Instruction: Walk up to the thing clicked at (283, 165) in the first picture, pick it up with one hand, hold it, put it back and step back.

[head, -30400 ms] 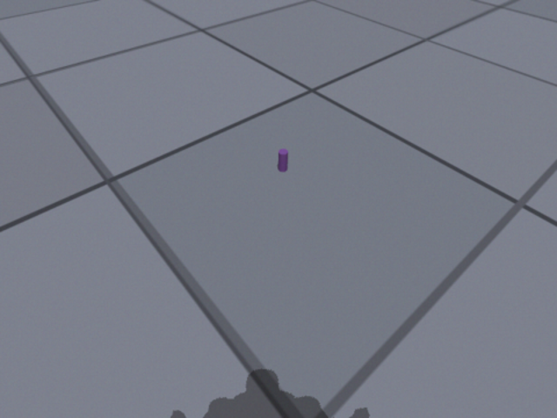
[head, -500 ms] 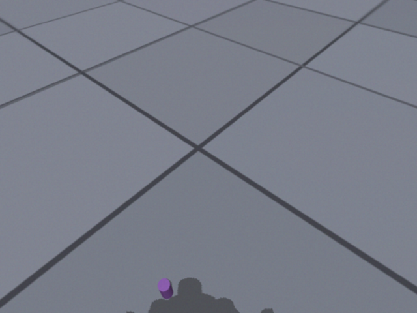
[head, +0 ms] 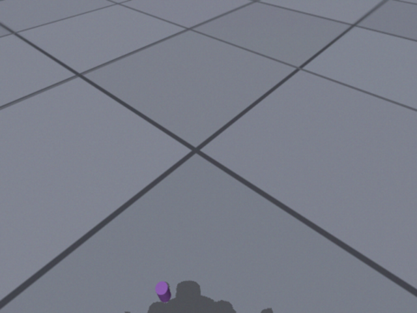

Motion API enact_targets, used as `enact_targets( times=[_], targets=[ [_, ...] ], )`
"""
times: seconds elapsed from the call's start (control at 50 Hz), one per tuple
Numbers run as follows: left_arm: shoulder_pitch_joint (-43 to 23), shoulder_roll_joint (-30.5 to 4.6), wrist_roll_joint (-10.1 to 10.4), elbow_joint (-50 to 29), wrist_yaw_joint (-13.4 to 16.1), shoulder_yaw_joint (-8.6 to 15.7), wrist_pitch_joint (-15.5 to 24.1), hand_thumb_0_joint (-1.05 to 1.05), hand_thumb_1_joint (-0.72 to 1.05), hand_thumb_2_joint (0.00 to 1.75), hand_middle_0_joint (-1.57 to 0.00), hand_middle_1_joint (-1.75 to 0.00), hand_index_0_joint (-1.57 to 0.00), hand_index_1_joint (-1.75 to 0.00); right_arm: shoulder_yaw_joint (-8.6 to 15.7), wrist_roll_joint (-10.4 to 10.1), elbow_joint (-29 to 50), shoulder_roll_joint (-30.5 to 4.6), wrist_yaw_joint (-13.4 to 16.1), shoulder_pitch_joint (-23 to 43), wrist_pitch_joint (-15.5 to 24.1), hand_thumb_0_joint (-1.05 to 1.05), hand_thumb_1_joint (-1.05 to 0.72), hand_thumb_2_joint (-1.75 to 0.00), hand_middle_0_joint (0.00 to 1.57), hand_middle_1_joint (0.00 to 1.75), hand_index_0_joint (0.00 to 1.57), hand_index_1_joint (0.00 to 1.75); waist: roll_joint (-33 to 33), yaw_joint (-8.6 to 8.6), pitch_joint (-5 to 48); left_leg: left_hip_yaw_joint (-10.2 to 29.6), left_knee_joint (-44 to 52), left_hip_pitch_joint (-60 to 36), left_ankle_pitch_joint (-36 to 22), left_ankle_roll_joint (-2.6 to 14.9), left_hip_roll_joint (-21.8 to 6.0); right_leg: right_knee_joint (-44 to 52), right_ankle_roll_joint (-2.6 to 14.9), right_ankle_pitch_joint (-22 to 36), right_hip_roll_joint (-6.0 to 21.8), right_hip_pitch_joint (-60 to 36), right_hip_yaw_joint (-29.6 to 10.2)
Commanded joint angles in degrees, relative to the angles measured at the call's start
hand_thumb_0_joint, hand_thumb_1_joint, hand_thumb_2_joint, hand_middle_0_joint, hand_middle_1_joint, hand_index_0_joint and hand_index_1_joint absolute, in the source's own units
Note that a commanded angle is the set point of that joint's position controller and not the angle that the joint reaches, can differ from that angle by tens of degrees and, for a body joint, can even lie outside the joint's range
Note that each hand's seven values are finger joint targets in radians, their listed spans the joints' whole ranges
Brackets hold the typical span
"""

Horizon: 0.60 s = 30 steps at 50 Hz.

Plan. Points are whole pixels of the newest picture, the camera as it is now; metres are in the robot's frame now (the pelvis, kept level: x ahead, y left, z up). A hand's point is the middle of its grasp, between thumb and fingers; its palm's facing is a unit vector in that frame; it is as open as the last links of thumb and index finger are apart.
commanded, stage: step back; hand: left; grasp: from the side
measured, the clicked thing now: (163, 292) +0.36 +0.20 -0.72
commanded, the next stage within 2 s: none
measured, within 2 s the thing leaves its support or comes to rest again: neither
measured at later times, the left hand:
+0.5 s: hand out of the picture +0.05 +0.31 -0.18, palm faces -0.06 -0.94 -0.34, open 7.4 cm
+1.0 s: hand out of the picture -0.09 +0.29 -0.15, palm faces -0.06 -0.92 -0.39, open 7.4 cm
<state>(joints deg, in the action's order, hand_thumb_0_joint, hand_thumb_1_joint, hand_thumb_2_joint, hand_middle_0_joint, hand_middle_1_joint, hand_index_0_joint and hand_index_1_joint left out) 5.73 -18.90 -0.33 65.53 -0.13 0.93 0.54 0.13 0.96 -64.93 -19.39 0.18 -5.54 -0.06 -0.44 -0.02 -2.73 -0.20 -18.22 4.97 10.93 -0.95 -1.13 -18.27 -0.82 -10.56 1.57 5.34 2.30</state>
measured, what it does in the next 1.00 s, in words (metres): walks backwards: right foot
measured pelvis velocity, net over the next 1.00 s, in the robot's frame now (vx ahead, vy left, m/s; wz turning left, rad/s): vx -0.21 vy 0.04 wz -0.06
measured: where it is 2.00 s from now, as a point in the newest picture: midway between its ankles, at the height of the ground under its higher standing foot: outside the picture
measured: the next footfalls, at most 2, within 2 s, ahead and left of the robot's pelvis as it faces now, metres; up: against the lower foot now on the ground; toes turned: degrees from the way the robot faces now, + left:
right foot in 0.76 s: -0.14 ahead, -0.08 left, +0.00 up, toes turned -2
left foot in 1.12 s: -0.23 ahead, +0.15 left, +0.00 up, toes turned -3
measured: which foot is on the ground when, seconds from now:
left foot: down 0.00-0.80, up 0.82-1.00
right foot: down 0.00-0.28, up 0.30-0.74, down 0.76-1.00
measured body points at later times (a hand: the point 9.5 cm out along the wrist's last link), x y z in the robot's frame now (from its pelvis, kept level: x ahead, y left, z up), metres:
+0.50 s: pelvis -0.08 +0.06 -0.02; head -0.01 +0.09 +0.43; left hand +0.05 +0.36 -0.16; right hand -0.03 -0.26 -0.13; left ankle -0.06 +0.14 -0.75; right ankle -0.11 -0.09 -0.67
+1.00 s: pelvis -0.21 +0.04 -0.02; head -0.16 +0.02 +0.43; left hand -0.09 +0.34 -0.13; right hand -0.13 -0.29 -0.14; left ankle -0.22 +0.17 -0.68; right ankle -0.18 -0.08 -0.75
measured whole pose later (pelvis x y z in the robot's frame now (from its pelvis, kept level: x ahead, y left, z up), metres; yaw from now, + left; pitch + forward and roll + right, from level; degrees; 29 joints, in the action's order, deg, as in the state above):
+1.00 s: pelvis -0.21 +0.04 -0.02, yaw -4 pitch -2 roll +1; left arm 10.4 -19.6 -1.9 46.2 0.2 3.8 -2.3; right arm 2.5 0.0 -50.2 -23.6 1.4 -9.9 -2.5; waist -0.6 -1.0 -8.3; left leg 6.6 -61.5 24.3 28.6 -1.2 6.3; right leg -33.7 1.5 -15.3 -0.3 16.8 -1.7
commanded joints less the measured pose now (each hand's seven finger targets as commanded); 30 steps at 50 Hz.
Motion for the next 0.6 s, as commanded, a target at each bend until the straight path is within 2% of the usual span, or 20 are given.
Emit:
enact_targets(
  times=[0.0,0.06,0.1,0.12,0.14,0.18,0.2,0.22,0.24,0.26,0.28,0.3,0.32,0.34,0.36,0.4,0.42,0.44,0.52,0.58],
  targets=[
    [-0.94,-16.07,0.84,-5.94,1.6,4.99,0.34,0.0,0.9,0.9,-0.2,-0.3,-0.2,-0.3,3.64,-1.42,5.45,-13.66,0.23,1.96,-0.21,0.0,-0.9,-0.9,0.2,0.3,0.2,0.3,1.26,0.49,1.66,3.65,-7.58,4.63,-18.7,3.45,-4.31,-4.04,4.03,21.11,6.74,2.05,-5.55],
    [-1.88,-17.07,0.43,-9.28,1.57,5.64,-0.12,0.0,0.9,0.9,-0.2,-0.3,-0.2,-0.3,4.14,-1.36,7.33,-12.88,-0.05,0.41,-1.17,0.0,-0.9,-0.9,0.2,0.3,0.2,0.3,5.11,0.75,6.48,1.26,-17.05,5.21,-9.56,2.81,-0.16,-2.93,9.11,21.43,11.99,3.73,-10.95],
    [-4.87,-18.33,-0.46,-11.96,1.81,6.06,-0.46,0.0,0.9,0.9,-0.2,-0.3,-0.2,-0.3,4.67,-0.95,8.45,-12.46,-0.38,-1.55,-2.08,0.0,-0.9,-0.9,0.2,0.3,0.2,0.3,9.8,1.12,6.87,0.72,-27.59,8.36,10.38,2.85,3.35,-2.44,14.11,21.47,17.97,6.12,-15.25],
    [-5.44,-18.66,-1.0,-13.14,1.84,6.16,-0.57,0.0,0.9,0.9,-0.2,-0.3,-0.2,-0.3,4.95,-0.73,9.25,-12.3,-0.57,-2.38,-2.64,0.0,-0.9,-0.9,0.2,0.3,0.2,0.3,11.4,1.01,5.79,2.77,-33.84,9.71,18.6,3.41,3.6,-2.87,16.06,21.46,19.88,9.14,-16.01],
    [-6.0,-18.53,-1.37,-14.16,1.93,6.17,-0.64,0.0,0.9,0.9,-0.2,-0.3,-0.2,-0.3,5.04,-0.83,10.03,-12.21,-0.8,-3.39,-2.91,0.0,-0.9,-0.9,0.2,0.3,0.2,0.3,11.72,1.5,4.85,4.58,-34.65,10.39,20.31,3.91,2.72,-4.13,16.11,21.04,19.6,10.63,-14.94],
    [-8.16,-17.24,-1.39,-15.86,2.04,5.65,-0.92,0.0,0.9,0.9,-0.2,-0.3,-0.2,-0.3,5.19,-1.29,10.37,-12.51,-0.9,-6.09,-2.64,0.0,-0.9,-0.9,0.2,0.3,0.2,0.3,11.77,2.57,4.88,3.71,-30.01,11.0,16.26,3.58,1.87,-7.44,13.36,20.99,16.66,9.8,-11.84],
    [-7.86,-16.75,-1.39,-16.29,2.04,5.27,-1.24,0.0,0.9,0.9,-0.2,-0.3,-0.2,-0.3,5.41,-1.11,10.25,-12.56,-0.77,-7.0,-2.24,0.0,-0.9,-0.9,0.2,0.3,0.2,0.3,10.53,2.57,6.18,2.4,-22.83,11.14,11.67,3.21,1.9,-10.71,11.46,20.1,14.7,6.82,-10.38],
    [-7.98,-16.7,-1.0,-17.01,1.91,5.07,-1.8,0.0,0.9,0.9,-0.2,-0.3,-0.2,-0.3,5.65,-0.48,9.92,-12.79,-0.64,-8.48,-1.77,0.0,-0.9,-0.9,0.2,0.3,0.2,0.3,8.89,3.16,6.09,0.89,-14.13,8.6,3.27,2.84,1.85,-14.72,9.2,17.21,12.56,8.1,-8.78],
    [-7.13,-15.05,-0.36,-17.42,1.71,4.68,-2.51,0.0,0.9,0.9,-0.2,-0.3,-0.2,-0.3,6.05,0.43,10.0,-13.66,-0.32,-8.09,-1.36,0.0,-0.9,-0.9,0.2,0.3,0.2,0.3,1.93,2.92,4.28,4.99,-6.04,8.37,-8.47,3.05,-1.05,-20.9,6.61,10.52,7.86,9.4,-6.1],
    [-4.73,-11.79,0.42,-18.38,1.75,4.35,-2.95,0.0,0.9,0.9,-0.2,-0.3,-0.2,-0.3,7.19,1.69,11.33,-18.59,-0.06,-6.77,-0.8,0.0,-0.9,-0.9,0.2,0.3,0.2,0.3,-10.53,1.27,4.55,20.06,-2.71,4.23,-25.38,5.78,-11.63,-30.1,3.37,-5.83,-1.95,17.13,-3.42],
    [-4.36,-12.0,0.25,-18.1,2.34,4.39,-3.49,0.0,0.9,0.9,-0.2,-0.3,-0.2,-0.3,7.58,1.43,12.24,-21.45,0.03,-6.26,-0.48,0.0,-0.9,-0.9,0.2,0.3,0.2,0.3,-9.67,1.46,4.15,22.82,-4.18,3.74,-36.91,9.53,-15.08,-37.48,2.69,-25.44,-7.14,21.15,-9.23],
    [-3.38,-12.57,-0.08,-17.8,2.92,4.54,-3.6,0.0,0.9,0.9,-0.2,-0.3,-0.2,-0.3,7.85,1.1,13.49,-22.6,0.18,-5.66,-0.42,0.0,-0.9,-0.9,0.2,0.3,0.2,0.3,-11.65,2.57,5.81,27.3,-3.1,4.43,-35.2,10.49,-17.66,-42.58,2.5,-28.39,-8.16,21.53,-13.99],
    [-3.69,-13.34,-0.23,-17.43,3.27,4.8,-3.74,0.0,0.9,0.9,-0.2,-0.3,-0.2,-0.3,7.58,0.97,14.32,-20.76,0.64,-3.29,-0.41,0.0,-0.9,-0.9,0.2,0.3,0.2,0.3,-9.64,1.86,5.66,24.98,-3.4,3.24,-32.4,10.69,-17.13,-45.95,2.84,-25.86,-7.63,22.53,-15.9],
    [-2.4,-13.94,0.1,-16.82,3.31,4.72,-3.75,0.0,0.9,0.9,-0.2,-0.3,-0.2,-0.3,7.01,1.15,14.97,-18.28,1.17,-0.65,-0.33,0.0,-0.9,-0.9,0.2,0.3,0.2,0.3,-7.63,0.04,5.68,19.78,-6.02,0.06,-33.42,10.05,-14.25,-48.8,2.75,-22.52,-7.32,24.96,-16.16],
    [0.04,-13.56,0.49,-16.48,3.02,4.5,-3.68,0.0,0.9,0.9,-0.2,-0.3,-0.2,-0.3,6.59,1.25,15.47,-16.44,1.65,0.52,-0.33,0.0,-0.9,-0.9,0.2,0.3,0.2,0.3,-7.34,-1.3,5.35,13.93,-7.88,-1.03,-34.75,7.43,-10.57,-48.75,2.46,-18.14,-7.12,26.25,-15.17],
    [1.78,-13.8,-0.09,-16.84,2.62,5.0,-3.4,0.0,0.9,0.9,-0.2,-0.3,-0.2,-0.3,6.54,0.72,16.29,-15.22,2.16,-1.57,-0.18,0.0,-0.9,-0.9,0.2,0.3,0.2,0.3,-8.1,-0.85,6.37,13.86,-9.18,-3.78,-35.01,9.34,-11.34,-49.4,1.37,-16.73,-6.35,24.97,-13.1],
    [1.25,-13.81,-0.4,-17.37,2.45,5.04,-3.26,0.0,0.9,0.9,-0.2,-0.3,-0.2,-0.3,6.68,0.59,16.4,-14.41,2.27,-3.32,-0.17,0.0,-0.9,-0.9,0.2,0.3,0.2,0.3,-6.7,0.18,6.54,13.03,-9.25,-4.97,-34.81,8.45,-10.48,-47.89,0.99,-16.03,-6.38,24.71,-12.55],
    [1.26,-13.49,-0.36,-17.95,2.36,5.25,-3.17,0.0,0.9,0.9,-0.2,-0.3,-0.2,-0.3,6.66,0.54,16.63,-14.59,2.3,-4.01,-0.22,0.0,-0.9,-0.9,0.2,0.3,0.2,0.3,-6.66,0.57,5.93,13.32,-9.15,-5.04,-35.0,9.17,-11.18,-46.92,0.27,-16.77,-6.46,24.49,-12.37],
    [0.33,-13.36,-0.55,-19.76,2.19,5.8,-3.13,0.0,0.9,0.9,-0.2,-0.3,-0.2,-0.3,7.24,0.45,17.82,-15.47,2.34,-5.74,-0.24,0.0,-0.9,-0.9,0.2,0.3,0.2,0.3,-5.05,2.46,4.54,15.06,-8.94,-4.7,-30.37,14.85,-14.66,-42.13,-0.29,-19.68,-5.66,23.57,-11.54],
    [1.28,-12.88,-0.74,-20.4,1.74,6.09,-2.9,0.0,0.9,0.9,-0.2,-0.3,-0.2,-0.3,7.46,0.55,18.74,-16.35,2.3,-6.19,-0.1,0.0,-0.9,-0.9,0.2,0.3,0.2,0.3,-5.74,2.85,5.83,16.39,-8.81,-4.07,-24.91,16.08,-15.89,-37.43,0.1,-19.73,-4.4,21.51,-10.02]
  ],
)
